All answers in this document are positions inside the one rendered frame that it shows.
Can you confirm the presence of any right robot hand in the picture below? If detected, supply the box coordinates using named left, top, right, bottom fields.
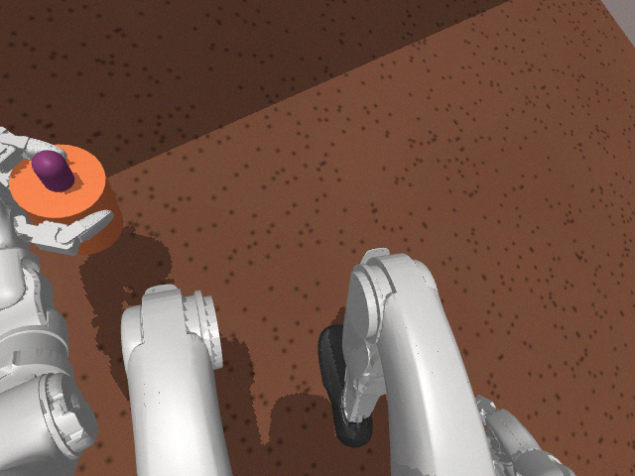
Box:
left=475, top=395, right=542, bottom=476

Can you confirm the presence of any left robot arm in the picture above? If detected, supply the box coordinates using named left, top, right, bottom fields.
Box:
left=0, top=247, right=98, bottom=476

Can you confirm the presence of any left robot hand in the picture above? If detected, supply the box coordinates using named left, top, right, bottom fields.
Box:
left=0, top=127, right=114, bottom=256

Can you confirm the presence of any right robot arm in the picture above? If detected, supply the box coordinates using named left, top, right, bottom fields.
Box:
left=513, top=450, right=575, bottom=476

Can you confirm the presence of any right robot foot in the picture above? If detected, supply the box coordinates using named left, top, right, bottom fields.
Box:
left=317, top=324, right=373, bottom=448

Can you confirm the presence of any bottle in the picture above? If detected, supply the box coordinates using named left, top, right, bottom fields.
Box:
left=9, top=145, right=123, bottom=255

